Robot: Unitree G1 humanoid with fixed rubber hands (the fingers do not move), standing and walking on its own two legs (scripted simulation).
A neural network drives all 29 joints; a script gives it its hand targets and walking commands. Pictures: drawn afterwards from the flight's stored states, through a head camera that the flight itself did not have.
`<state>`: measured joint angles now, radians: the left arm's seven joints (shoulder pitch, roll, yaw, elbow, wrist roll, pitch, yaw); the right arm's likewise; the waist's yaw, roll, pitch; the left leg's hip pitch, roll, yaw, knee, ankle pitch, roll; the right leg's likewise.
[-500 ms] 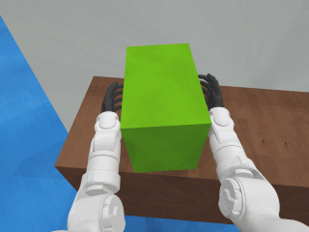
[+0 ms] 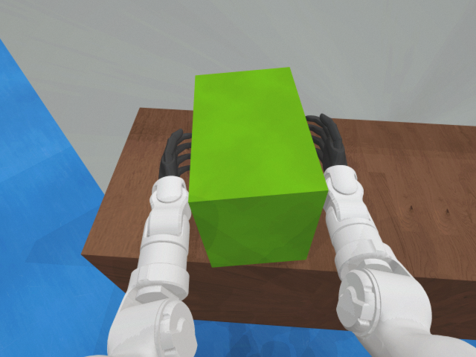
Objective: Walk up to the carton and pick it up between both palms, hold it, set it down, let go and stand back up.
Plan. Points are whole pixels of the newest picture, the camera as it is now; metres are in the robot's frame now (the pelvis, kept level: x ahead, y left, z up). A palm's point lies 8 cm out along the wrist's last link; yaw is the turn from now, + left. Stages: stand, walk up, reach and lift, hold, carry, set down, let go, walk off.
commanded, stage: set down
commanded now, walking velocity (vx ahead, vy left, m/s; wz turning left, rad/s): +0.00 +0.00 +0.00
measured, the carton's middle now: (250, 167) +0.45 +0.02 +0.02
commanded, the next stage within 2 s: none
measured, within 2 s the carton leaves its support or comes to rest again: rests again in 0.52 s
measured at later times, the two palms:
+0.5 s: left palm (173, 178) +0.38 +0.15 +0.06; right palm (332, 165) +0.42 -0.13 +0.08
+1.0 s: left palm (175, 180) +0.38 +0.15 +0.06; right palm (334, 171) +0.41 -0.13 +0.07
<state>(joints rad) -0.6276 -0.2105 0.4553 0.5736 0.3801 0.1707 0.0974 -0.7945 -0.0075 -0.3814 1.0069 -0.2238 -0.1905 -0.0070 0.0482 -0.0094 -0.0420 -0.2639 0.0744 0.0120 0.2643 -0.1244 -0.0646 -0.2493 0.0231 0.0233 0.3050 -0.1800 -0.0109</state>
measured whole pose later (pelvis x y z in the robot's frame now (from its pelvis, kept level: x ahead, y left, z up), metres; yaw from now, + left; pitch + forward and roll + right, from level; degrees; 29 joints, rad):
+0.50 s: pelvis +0.00 +0.00 +0.00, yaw +0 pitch +9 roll +0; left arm -0.64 -0.23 0.50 0.61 0.41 0.09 0.09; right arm -0.79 0.01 -0.46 0.99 -0.32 -0.24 0.02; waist 0.05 0.00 -0.04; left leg -0.29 0.07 0.02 0.25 -0.11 -0.06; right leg -0.29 0.02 0.03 0.32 -0.18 -0.01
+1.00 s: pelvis +0.00 +0.00 +0.00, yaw +0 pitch +7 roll +0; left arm -0.60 -0.26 0.51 0.57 0.45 0.05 0.07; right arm -0.74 0.03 -0.49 0.95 -0.35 -0.27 0.04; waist 0.05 -0.01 -0.02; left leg -0.27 0.07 0.02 0.26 -0.12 -0.06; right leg -0.27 0.01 0.03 0.32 -0.19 -0.01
